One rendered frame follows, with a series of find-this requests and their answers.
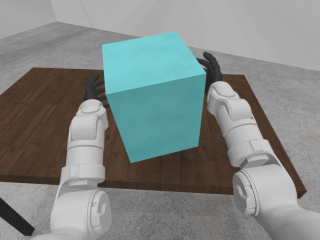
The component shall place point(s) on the robot right forearm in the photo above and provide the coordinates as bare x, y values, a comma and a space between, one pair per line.
246, 146

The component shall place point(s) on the right robot hand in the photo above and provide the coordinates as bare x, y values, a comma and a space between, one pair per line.
213, 71

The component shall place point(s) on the left robot upper arm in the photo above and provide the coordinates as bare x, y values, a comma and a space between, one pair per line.
79, 215

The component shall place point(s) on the table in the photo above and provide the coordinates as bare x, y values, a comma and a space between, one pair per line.
35, 117

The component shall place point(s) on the robot left forearm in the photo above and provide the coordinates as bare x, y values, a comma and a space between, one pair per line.
85, 147

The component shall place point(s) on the right robot upper arm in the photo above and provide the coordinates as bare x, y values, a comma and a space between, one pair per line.
268, 194

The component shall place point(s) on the carton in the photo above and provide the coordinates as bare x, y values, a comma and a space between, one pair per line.
155, 88

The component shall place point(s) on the left robot hand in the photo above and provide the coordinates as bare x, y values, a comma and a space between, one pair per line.
91, 91

